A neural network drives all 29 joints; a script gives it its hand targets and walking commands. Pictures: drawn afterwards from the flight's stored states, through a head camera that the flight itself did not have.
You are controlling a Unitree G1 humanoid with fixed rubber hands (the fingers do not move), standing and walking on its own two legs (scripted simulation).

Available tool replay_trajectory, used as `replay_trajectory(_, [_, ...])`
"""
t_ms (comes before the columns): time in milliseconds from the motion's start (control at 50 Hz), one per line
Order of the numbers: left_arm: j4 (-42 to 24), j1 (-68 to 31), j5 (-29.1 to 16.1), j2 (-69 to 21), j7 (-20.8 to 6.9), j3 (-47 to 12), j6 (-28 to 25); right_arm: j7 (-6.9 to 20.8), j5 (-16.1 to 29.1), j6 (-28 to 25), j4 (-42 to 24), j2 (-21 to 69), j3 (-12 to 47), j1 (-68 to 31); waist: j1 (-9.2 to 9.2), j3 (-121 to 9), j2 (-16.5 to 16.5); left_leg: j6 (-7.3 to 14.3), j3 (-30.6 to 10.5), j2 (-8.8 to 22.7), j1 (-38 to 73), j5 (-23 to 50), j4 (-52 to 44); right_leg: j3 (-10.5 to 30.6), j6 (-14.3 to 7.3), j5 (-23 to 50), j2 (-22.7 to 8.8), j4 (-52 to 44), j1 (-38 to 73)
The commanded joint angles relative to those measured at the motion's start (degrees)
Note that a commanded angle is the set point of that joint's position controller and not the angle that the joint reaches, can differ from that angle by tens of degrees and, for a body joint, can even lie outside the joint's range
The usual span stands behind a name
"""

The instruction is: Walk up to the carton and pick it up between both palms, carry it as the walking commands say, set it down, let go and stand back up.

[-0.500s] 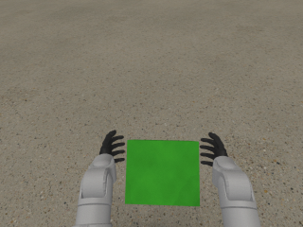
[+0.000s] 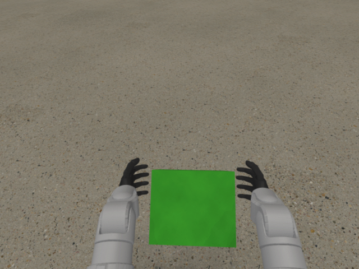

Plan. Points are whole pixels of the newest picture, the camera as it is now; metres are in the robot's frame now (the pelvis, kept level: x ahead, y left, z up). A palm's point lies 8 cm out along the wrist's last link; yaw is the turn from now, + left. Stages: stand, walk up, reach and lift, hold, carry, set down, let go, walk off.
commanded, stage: carry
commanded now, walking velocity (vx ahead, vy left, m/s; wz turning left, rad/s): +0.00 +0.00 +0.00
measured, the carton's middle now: (191, 202) +0.32 +0.00 -0.09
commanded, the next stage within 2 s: hold in 0.44 s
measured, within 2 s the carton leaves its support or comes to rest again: neither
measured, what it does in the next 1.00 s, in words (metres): shifts its weight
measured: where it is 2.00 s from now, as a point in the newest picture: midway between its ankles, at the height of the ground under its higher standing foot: outside the picture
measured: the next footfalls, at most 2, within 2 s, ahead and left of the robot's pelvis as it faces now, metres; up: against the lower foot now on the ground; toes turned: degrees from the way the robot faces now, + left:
none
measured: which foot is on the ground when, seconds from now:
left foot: down 0.00-1.00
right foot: down 0.00-1.00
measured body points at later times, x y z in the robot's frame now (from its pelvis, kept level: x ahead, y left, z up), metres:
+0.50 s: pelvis +0.00 +0.00 +0.00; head -0.03 -0.01 +0.45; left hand +0.29 +0.15 +0.04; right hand +0.29 -0.15 +0.02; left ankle +0.02 +0.12 -0.73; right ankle -0.03 -0.10 -0.73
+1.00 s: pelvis -0.05 +0.04 -0.01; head -0.09 +0.05 +0.44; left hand +0.29 +0.15 +0.03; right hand +0.25 -0.15 +0.02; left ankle +0.03 +0.14 -0.73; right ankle -0.03 -0.10 -0.73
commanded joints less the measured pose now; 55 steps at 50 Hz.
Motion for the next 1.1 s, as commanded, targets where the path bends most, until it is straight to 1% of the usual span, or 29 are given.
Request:
replay_trajectory(0, [-2.1,-22.6,-11.9,-44.9,-13.6,-29.0,-3.2,13.2,14.2,-4.7,-7.8,45.1,29.8,-29.1,0.16,-13.7,-0.2,2.2,-4.4,5.8,5.3,11.5,-4.0,5.3,0.0,15.6,-7.0,-4.9,2.8])
replay_trajectory(60, [-9.0,-27.5,-15.0,-46.8,-13.7,-32.4,-4.2,13.3,16.1,-5.1,-11.3,48.1,32.3,-30.3,0.12,-14.7,-1.2,2.0,-4.6,5.9,5.2,11.3,-4.1,5.9,-0.3,15.6,-7.1,-5.2,3.2])
replay_trajectory(100, [-5.8,-25.6,-13.8,-46.5,-13.8,-31.3,-4.1,13.5,15.7,-5.4,-9.9,47.5,31.4,-30.2,0.13,-14.7,0.2,2.2,-4.7,5.8,5.5,11.9,-4.5,5.5,-0.2,15.9,-7.0,-4.6,3.4])
replay_trajectory(120, [-12.2,-28.0,-16.8,-47.9,-13.2,-33.1,-4.1,12.7,17.7,-5.2,-15.7,48.4,32.7,-31.5,0.11,-16.8,-0.1,2.0,-4.3,5.9,7.0,14.7,-3.7,5.3,-0.3,19.0,-7.1,-4.0,4.0])
replay_trajectory(140, [-5.5,-25.0,-14.0,-45.3,-13.5,-30.8,-3.8,12.9,14.9,-5.2,-9.1,45.8,30.1,-28.7,0.18,-16.6,1.1,1.9,-4.1,5.7,6.5,14.1,-3.4,5.2,-0.3,19.1,-7.2,-4.0,4.5])
replay_trajectory(160, [-10.7,-24.8,-16.2,-46.9,-12.8,-32.2,-3.8,12.3,17.2,-5.2,-15.5,46.8,31.9,-29.2,0.12,-18.0,1.6,2.0,-4.3,5.8,7.9,17.2,-3.2,4.9,-0.1,20.8,-7.1,-3.2,4.9])
replay_trajectory(180, [-2.3,-21.4,-12.5,-44.9,-13.7,-30.3,-3.3,13.0,13.5,-4.7,-6.2,45.4,30.0,-25.4,0.10,-18.0,0.6,2.2,-4.2,5.6,7.9,16.0,-3.1,5.1,-0.2,21.0,-7.2,-3.8,4.9])
replay_trajectory(220, [-10.6,-23.3,-15.7,-47.7,-13.1,-32.6,-3.7,12.7,17.9,-4.9,-16.7,47.9,34.1,-29.8,0.17,-17.8,-1.5,2.0,-3.6,5.9,8.0,15.1,-2.7,5.0,-0.1,22.5,-7.4,-4.1,5.2])
replay_trajectory(320, [-3.8,-22.7,-12.6,-44.5,-13.5,-30.3,-3.5,13.1,13.7,-4.4,-6.3,45.4,30.1,-25.0,0.12,-16.9,0.4,1.9,-4.4,5.9,7.3,16.9,-3.7,4.8,-0.6,20.7,-7.2,-3.0,5.3])
replay_trajectory(400, [-8.7,-25.6,-14.8,-46.6,-14.0,-32.2,-4.4,13.5,16.4,-5.5,-11.9,48.0,32.8,-29.6,0.18,-14.5,0.1,1.9,-4.1,5.9,6.0,14.1,-3.5,5.2,-0.4,19.2,-7.4,-4.2,4.0])
replay_trajectory(420, [-1.3,-23.9,-12.3,-45.4,-14.7,-30.3,-4.1,13.9,13.2,-5.5,-6.1,45.8,30.7,-28.2,0.08,-14.2,-0.4,2.0,-4.4,5.5,5.4,13.1,-3.7,5.0,-0.2,18.6,-7.2,-4.6,4.6])
replay_trajectory(440, [-1.7,-20.3,-9.2,-44.7,-16.1,-28.6,-4.2,14.1,11.6,-4.3,0.2,53.0,30.9,-20.8,3.72,-14.9,-4.2,3.2,-6.8,-5.3,15.6,24.9,-4.8,10.2,3.4,37.7,0.7,-7.1,10.5])
replay_trajectory(480, [-4.9,-20.9,-10.7,-47.2,-17.2,-30.8,-5.8,14.6,13.7,-6.3,-4.9,54.9,34.4,-23.7,2.83,-20.5,-6.5,2.6,-8.3,-4.9,19.7,33.5,-5.2,11.4,4.1,49.9,0.9,-6.1,14.7])
replay_trajectory(500, [-7.7,-20.3,-11.7,-49.7,-17.7,-33.2,-6.2,15.1,14.9,-7.2,-7.4,56.3,36.0,-23.1,2.73,-21.0,-3.0,1.8,-9.2,-5.5,20.6,37.7,-5.7,12.2,3.5,51.3,0.8,-6.7,15.5])
replay_trajectory(520, [-5.7,-22.4,-11.2,-49.3,-18.4,-31.9,-6.2,15.7,15.5,-7.9,-7.5,55.7,35.3,-28.0,4.41,-18.4,0.5,2.0,-9.3,-5.3,17.6,31.6,-6.4,12.2,3.1,41.7,1.5,-7.9,14.8])
replay_trajectory(540, [-5.5,-23.5,-10.5,-50.6,-18.2,-30.6,-6.1,16.5,16.1,-8.0,-7.1,55.1,35.7,-31.9,6.27,-15.9,0.3,1.6,-8.7,-5.3,17.1,31.0,-7.1,11.1,3.1,36.5,1.9,-8.5,13.6])
replay_trajectory(580, [-3.7,-21.7,-10.0,-49.3,-18.3,-29.2,-5.6,16.1,15.5,-8.1,-6.3,54.8,35.4,-30.5,6.42,-11.9,0.6,1.6,-7.1,-6.7,17.0,28.4,-7.3,11.8,3.6,39.1,0.7,-9.8,14.7])
replay_trajectory(600, [-3.6,-24.3,-11.6,-50.6,-19.3,-30.5,-5.8,16.0,14.5,-8.0,-5.8,55.9,34.9,-30.2,3.95,-13.1,-3.3,1.8,-7.4,-6.6,18.0,26.4,-7.8,11.3,4.0,37.7,1.0,-10.3,14.8])
replay_trajectory(640, [-2.9,-26.5,-11.6,-49.7,-19.9,-29.2,-5.4,16.2,13.6,-7.6,-3.4,57.0,34.2,-31.2,5.01,-10.3,-2.9,1.8,-6.4,-7.0,17.5,20.6,-9.0,11.5,4.2,31.7,0.8,-11.8,13.5])
replay_trajectory(660, [-8.1,-32.7,-17.1,-53.3,-21.8,-37.2,-6.5,13.9,12.0,-8.2,-3.1,58.9,29.5,-22.5,-4.88,-11.8,-6.7,1.4,-8.3,-7.1,16.0,16.1,-8.9,10.3,3.7,32.3,1.7,-13.3,11.9])
replay_trajectory(680, [-5.1,-34.2,-15.1,-50.4,-21.8,-34.2,-5.8,14.1,11.4,-8.2,-0.8,57.0,27.1,-24.9,-2.76,-8.9,-2.4,1.2,-7.5,-7.0,15.8,11.4,-8.8,10.4,2.8,22.2,1.9,-13.5,9.5])
replay_trajectory(700, [1.0,-32.6,-13.6,-49.8,-21.8,-30.6,-5.1,14.1,10.2,-7.4,2.4,56.1,25.2,-26.4,-2.65,-3.2,-4.5,1.6,-7.3,-6.6,14.3,7.4,-9.4,10.0,2.7,14.4,2.1,-14.2,7.5])
replay_trajectory(720, [8.6,-30.5,-10.9,-48.6,-22.0,-27.1,-4.6,14.2,9.7,-7.8,4.5,53.3,22.1,-29.2,-2.40,0.9,-1.4,1.3,-6.4,-6.7,16.2,3.6,-9.3,10.3,1.6,7.2,1.7,-15.3,2.7])
replay_trajectory(740, [12.8,-30.1,-8.0,-46.6,-21.3,-23.3,-4.5,14.7,10.2,-7.8,8.8,52.8,21.4,-32.9,0.22,2.4,-0.1,1.3,-5.8,-6.8,16.8,0.8,-8.5,10.9,0.9,0.0,0.8,-16.1,0.4])
replay_trajectory(800, [22.4,-35.2,-4.0,-50.8,-20.8,-16.9,-6.7,17.0,12.1,-10.4,10.6,51.5,21.0,-50.1,4.28,2.9,-3.9,2.0,-5.5,-7.4,17.6,-5.7,-5.3,11.6,-1.5,-16.0,0.2,-16.4,-5.8])
replay_trajectory(880, [25.4,-49.6,-3.8,-55.8,-19.7,-13.3,-11.0,19.9,8.3,-14.0,19.1,53.5,14.9,-60.2,3.84,-5.6,-5.9,2.4,-7.7,-5.5,17.1,-10.0,-5.8,8.2,-1.0,-13.7,2.4,-10.2,-6.5])
replay_trajectory(920, [30.3,-50.5,-2.0,-58.1,-18.7,-11.4,-11.3,21.4,6.9,-15.9,22.9,52.6,10.8,-62.1,3.44,-6.0,1.5,2.2,-9.7,-4.0,14.3,-14.2,-7.5,7.2,-0.8,-9.9,3.9,-5.5,-7.3])
replay_trajectory(1000, [36.0,-49.8,-0.6,-62.4,-16.5,-9.9,-12.3,22.8,4.1,-19.1,27.4,48.4,5.7,-64.2,3.25,-7.3,9.0,1.1,-12.6,-2.2,10.7,-20.3,-10.2,6.9,-1.5,-5.6,4.9,-0.1,-6.7])
replay_trajectory(1080, [36.0,-49.7,-0.3,-60.9,-14.7,-6.5,-15.6,22.9,1.7,-21.5,30.8,46.7,2.8,-65.0,3.21,-10.0,5.2,1.0,-12.7,-2.1,10.7,-16.3,-8.5,7.8,-1.7,-3.6,5.0,1.3,-9.9])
